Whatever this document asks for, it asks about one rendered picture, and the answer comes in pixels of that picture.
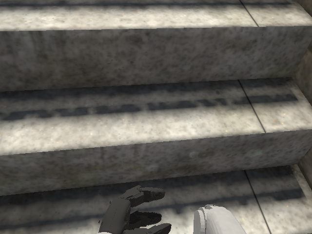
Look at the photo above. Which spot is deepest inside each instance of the robot right thigh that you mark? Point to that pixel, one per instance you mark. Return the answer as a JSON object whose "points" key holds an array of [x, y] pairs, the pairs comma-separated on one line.
{"points": [[216, 220]]}

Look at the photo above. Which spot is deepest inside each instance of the robot left hand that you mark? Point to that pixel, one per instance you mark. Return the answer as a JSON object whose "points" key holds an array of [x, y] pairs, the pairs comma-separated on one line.
{"points": [[118, 218]]}

